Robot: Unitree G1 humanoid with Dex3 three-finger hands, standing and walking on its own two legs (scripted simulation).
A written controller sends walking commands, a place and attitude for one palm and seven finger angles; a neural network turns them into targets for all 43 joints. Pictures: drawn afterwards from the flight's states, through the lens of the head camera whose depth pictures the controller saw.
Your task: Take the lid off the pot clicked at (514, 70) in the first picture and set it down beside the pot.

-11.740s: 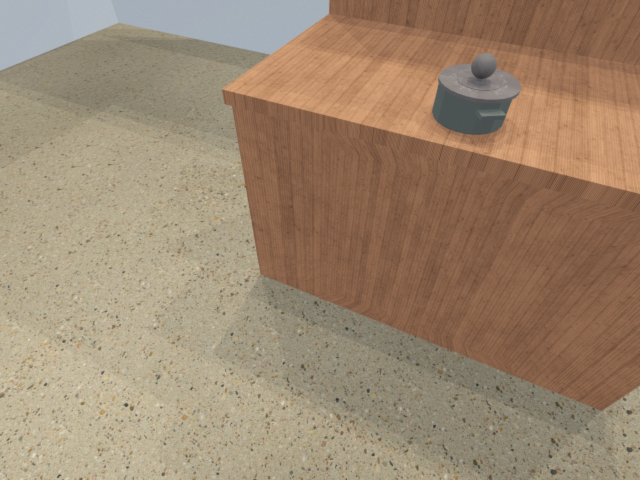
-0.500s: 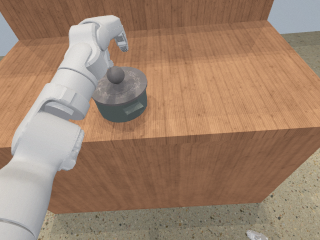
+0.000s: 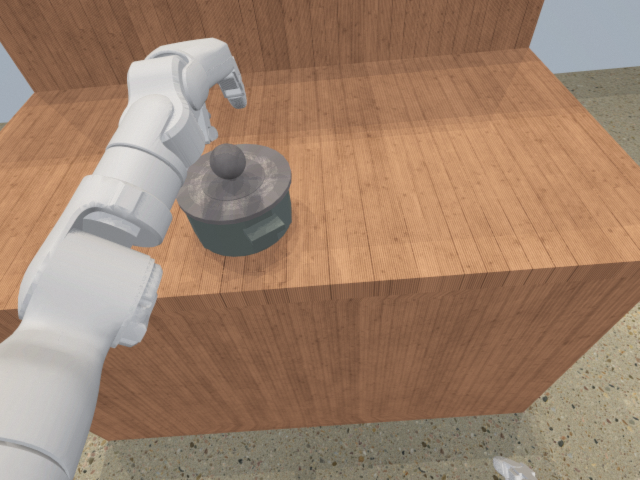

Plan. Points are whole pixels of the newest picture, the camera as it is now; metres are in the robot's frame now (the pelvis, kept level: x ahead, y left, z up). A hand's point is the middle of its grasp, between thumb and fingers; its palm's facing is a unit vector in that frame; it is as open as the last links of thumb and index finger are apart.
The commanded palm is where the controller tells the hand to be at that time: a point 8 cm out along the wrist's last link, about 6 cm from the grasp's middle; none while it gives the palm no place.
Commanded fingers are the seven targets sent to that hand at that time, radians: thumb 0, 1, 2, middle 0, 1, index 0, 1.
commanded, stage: move the open hand above the knob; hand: left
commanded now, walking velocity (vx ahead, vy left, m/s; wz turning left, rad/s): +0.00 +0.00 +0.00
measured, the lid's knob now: (227, 161) +0.51 +0.13 +0.14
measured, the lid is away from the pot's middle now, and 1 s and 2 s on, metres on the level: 0.00 0.00 0.00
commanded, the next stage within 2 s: lower the open fingers around the knob in 0.36 s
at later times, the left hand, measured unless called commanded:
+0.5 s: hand (211, 117) +0.47 +0.12 +0.24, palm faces -0.24 -0.06 -0.97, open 9.9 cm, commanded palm +0.45 +0.12 +0.29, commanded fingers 0.00 -0.39 1.70 -0.88 -0.08 -0.88 -0.08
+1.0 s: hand (215, 146) +0.47 +0.13 +0.19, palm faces -0.36 -0.10 -0.93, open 9.9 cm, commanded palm +0.46 +0.13 +0.25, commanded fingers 0.00 -0.39 1.70 -0.88 -0.08 -0.88 -0.08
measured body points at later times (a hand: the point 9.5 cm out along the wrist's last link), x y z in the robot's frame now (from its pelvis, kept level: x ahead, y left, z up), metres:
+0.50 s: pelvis -0.01 +0.00 +0.00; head +0.01 -0.03 +0.45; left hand +0.48 +0.12 +0.29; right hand +0.09 -0.25 -0.14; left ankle +0.01 +0.12 -0.74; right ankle -0.05 -0.13 -0.74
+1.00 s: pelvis +0.00 +0.00 +0.00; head +0.03 -0.02 +0.45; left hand +0.49 +0.13 +0.24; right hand +0.09 -0.27 -0.13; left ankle +0.01 +0.12 -0.74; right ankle -0.05 -0.13 -0.74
